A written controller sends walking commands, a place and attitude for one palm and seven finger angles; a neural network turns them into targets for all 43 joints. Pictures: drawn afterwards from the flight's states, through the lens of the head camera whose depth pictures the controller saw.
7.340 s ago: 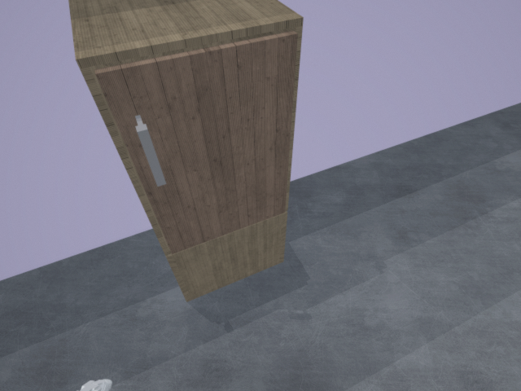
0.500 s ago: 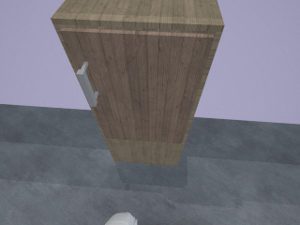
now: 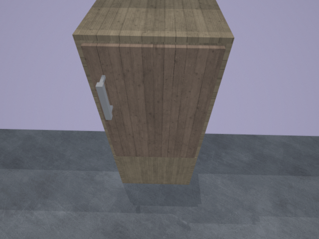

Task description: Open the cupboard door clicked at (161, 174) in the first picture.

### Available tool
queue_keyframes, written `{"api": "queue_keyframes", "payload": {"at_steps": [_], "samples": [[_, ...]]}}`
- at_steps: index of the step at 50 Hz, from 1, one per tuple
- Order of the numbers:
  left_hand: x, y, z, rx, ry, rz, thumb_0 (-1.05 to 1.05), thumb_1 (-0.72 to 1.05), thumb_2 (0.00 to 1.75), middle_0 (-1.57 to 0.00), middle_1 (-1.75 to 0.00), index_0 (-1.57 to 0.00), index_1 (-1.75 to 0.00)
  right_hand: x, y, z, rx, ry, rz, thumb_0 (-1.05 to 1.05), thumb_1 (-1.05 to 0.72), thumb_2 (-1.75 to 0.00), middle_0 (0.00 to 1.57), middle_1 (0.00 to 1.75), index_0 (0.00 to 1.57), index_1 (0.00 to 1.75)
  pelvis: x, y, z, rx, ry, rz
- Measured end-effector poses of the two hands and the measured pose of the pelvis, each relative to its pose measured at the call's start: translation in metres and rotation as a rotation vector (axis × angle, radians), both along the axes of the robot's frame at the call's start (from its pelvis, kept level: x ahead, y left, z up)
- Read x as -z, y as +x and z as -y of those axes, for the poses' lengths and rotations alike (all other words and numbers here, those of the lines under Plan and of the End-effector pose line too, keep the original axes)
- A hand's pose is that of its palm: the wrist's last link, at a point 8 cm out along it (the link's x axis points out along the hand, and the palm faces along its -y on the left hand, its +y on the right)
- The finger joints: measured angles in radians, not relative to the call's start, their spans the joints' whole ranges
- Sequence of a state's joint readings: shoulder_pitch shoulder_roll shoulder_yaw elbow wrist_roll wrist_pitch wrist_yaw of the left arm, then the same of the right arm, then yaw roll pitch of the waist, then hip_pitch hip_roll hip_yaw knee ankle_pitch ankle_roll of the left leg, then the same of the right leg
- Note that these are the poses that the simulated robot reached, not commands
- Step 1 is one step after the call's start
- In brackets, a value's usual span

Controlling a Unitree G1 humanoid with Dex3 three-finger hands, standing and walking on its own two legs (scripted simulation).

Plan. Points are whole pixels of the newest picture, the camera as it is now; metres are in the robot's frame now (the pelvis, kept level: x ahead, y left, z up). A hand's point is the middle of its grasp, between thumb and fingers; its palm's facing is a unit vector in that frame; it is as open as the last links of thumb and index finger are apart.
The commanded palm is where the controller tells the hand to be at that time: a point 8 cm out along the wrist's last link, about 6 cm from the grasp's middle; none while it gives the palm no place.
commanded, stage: come to a stop and stand still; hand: left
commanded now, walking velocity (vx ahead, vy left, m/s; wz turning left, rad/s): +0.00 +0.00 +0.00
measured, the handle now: (106, 98) +0.52 +0.21 +0.04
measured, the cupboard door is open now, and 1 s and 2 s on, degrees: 0 0 0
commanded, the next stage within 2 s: look again from close up in 0.18 s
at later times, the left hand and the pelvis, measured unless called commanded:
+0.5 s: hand out of the picture -0.03 +0.17 -0.18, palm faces +0.02 -0.98 -0.19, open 7.4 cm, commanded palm none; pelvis -0.01 +0.01 -0.01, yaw +1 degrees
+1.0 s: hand out of the picture +0.08 +0.19 -0.13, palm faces +0.18 -0.95 -0.25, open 7.3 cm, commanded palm +0.11 +0.21 -0.06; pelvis +0.01 -0.01 +0.00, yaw +0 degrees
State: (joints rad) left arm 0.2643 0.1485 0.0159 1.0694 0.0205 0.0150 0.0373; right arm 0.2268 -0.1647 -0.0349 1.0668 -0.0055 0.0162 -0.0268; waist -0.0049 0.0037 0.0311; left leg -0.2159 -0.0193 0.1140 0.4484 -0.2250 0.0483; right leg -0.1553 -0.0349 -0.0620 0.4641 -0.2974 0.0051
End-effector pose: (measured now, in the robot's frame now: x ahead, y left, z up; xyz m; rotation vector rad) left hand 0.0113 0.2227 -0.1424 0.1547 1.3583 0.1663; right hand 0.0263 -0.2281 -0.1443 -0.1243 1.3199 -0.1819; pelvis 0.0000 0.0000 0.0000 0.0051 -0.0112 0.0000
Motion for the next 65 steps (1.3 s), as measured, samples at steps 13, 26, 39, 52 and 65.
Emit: {"api": "queue_keyframes", "payload": {"at_steps": [13, 26, 39, 52, 65], "samples": [[0.005, -0.029, 0.012, -0.006, -0.049, -0.054, 0.01, 0.91, 0.9, -0.2, -0.3, -0.2, -0.3, -0.004, -0.07, -0.018, 0.031, 0.029, -0.162, 0.01, -0.91, -0.9, 0.2, 0.3, 0.2, 0.3, -0.004, -0.009, 0.0, 0.001, -0.006, 0.014], [0.002, -0.044, -0.001, -0.008, -0.01, -0.049, 0.0, 0.9, 0.9, -0.2, -0.3, -0.2, -0.3, 0.013, -0.05, -0.033, -0.036, 0.065, -0.074, 0.01, -0.91, -0.9, 0.2, 0.3, 0.2, 0.3, 0.005, -0.01, -0.011, -0.017, -0.011, 0.001], [0.001, -0.027, 0.008, 0.005, -0.019, -0.041, 0.0, 0.9, 0.9, -0.2, -0.3, -0.2, -0.3, 0.005, -0.026, -0.011, -0.04, 0.027, -0.039, 0.02, -0.92, -0.9, 0.2, 0.3, 0.2, 0.3, 0.001, 0.0, -0.003, 0.0, 0.005, -0.004], [-0.081, 0.088, -0.013, -0.084, 0.123, 0.593, 0.05, 0.93, 0.89, -0.21, -0.32, -0.2, -0.32, -0.018, 0.033, 0.024, -0.039, -0.064, 0.307, 0.02, -0.92, -0.9, 0.2, 0.3, 0.21, 0.3, 0.006, 0.007, 0.013, -0.023, 0.012, -0.018], [-0.099, 0.142, 0.025, 0.14, -0.16, 1.233, 0.01, 0.64, 0.79, -0.22, -0.48, -0.22, -0.48, -0.055, 0.165, 0.069, -0.206, -0.146, 0.769, 0.02, -0.9, -0.9, 0.2, 0.3, 0.21, 0.3, 0.056, -0.016, 0.047, -0.02, 0.016, -0.191]]}}
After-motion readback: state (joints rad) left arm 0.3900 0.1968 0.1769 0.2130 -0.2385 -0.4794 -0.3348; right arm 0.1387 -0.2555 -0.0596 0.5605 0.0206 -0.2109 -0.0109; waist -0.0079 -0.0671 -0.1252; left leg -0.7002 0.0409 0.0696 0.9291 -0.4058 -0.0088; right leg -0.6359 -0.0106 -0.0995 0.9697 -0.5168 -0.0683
